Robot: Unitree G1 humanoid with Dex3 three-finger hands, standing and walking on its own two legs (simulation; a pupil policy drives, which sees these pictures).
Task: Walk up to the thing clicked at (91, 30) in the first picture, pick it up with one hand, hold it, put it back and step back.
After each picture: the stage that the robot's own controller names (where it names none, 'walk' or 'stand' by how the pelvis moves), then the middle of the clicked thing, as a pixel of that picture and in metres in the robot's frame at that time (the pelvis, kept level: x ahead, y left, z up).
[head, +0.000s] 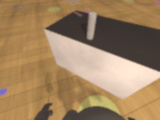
stand; (91, 27) +0.81 +0.06 +0.10
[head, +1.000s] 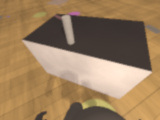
walk; (68, 31) +0.68 +0.27 +0.12
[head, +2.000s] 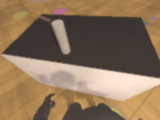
rise first; (62, 39) +0.51 +0.25 +0.13
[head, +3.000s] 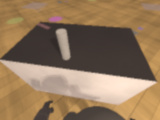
stand; (64, 46) +0.50 +0.24 +0.10
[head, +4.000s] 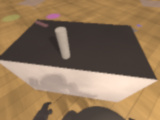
stand; (63, 44) +0.50 +0.24 +0.10
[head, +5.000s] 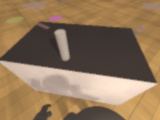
stand; (63, 46) +0.49 +0.25 +0.10
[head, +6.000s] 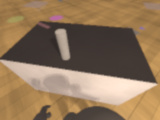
stand; (63, 46) +0.49 +0.24 +0.10
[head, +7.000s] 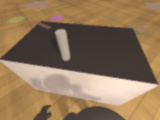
stand; (63, 46) +0.49 +0.24 +0.10
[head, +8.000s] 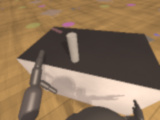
rise first; (73, 49) +0.50 +0.21 +0.10
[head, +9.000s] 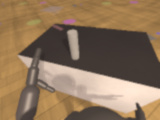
go down; (74, 46) +0.52 +0.21 +0.10
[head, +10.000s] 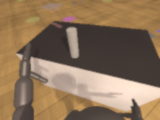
go down; (73, 44) +0.52 +0.20 +0.11
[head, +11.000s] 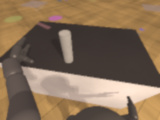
go down; (67, 48) +0.47 +0.19 +0.12
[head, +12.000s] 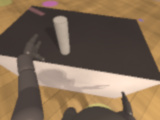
close in; (63, 38) +0.50 +0.19 +0.13
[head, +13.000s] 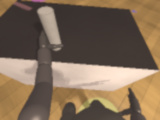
close; (52, 32) +0.51 +0.22 +0.16
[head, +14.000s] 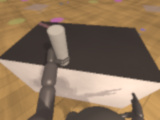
lift; (60, 49) +0.36 +0.19 +0.22
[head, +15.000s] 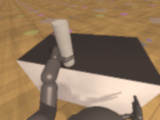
lift; (65, 46) +0.32 +0.17 +0.29
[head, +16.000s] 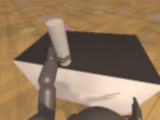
hold; (61, 46) +0.32 +0.18 +0.28
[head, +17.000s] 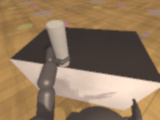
hold; (60, 47) +0.32 +0.19 +0.26
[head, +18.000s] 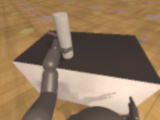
crouch; (64, 38) +0.39 +0.18 +0.29
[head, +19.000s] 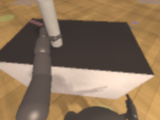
lower; (52, 26) +0.50 +0.22 +0.26
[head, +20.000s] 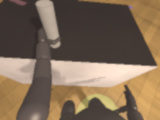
lower; (51, 28) +0.53 +0.21 +0.16
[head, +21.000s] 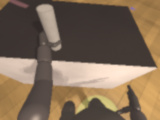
lower; (51, 31) +0.51 +0.21 +0.16
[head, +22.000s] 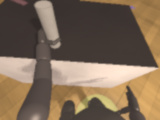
lower; (50, 29) +0.52 +0.21 +0.16
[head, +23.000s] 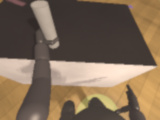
lower; (48, 29) +0.52 +0.22 +0.16
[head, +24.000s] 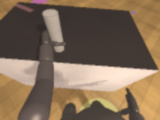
open; (55, 34) +0.51 +0.20 +0.16
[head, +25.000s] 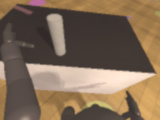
sink last; (58, 38) +0.49 +0.19 +0.15
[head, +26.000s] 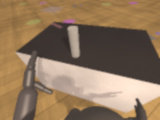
sink last; (74, 43) +0.52 +0.20 +0.14
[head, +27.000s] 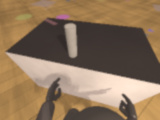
stand; (71, 42) +0.50 +0.19 +0.14
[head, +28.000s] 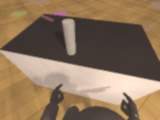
stand; (70, 39) +0.51 +0.20 +0.16
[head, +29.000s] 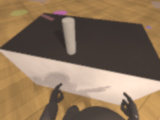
stand; (70, 38) +0.51 +0.19 +0.16
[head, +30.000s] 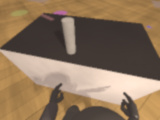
stand; (69, 38) +0.51 +0.20 +0.16
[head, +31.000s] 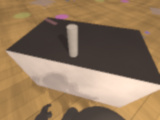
stand; (72, 42) +0.52 +0.18 +0.12
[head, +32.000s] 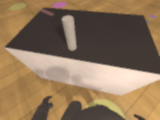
walk; (70, 35) +0.55 +0.19 +0.11
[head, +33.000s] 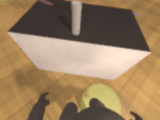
walk; (76, 19) +0.72 +0.19 +0.11
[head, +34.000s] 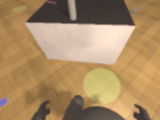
walk; (72, 7) +1.02 +0.32 +0.13
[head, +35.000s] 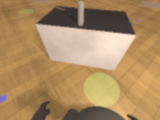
stand; (80, 14) +1.09 +0.22 +0.11
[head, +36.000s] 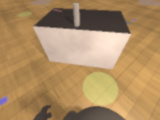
stand; (76, 15) +1.10 +0.25 +0.10
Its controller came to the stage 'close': yes
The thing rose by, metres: 0.21
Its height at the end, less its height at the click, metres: +0.00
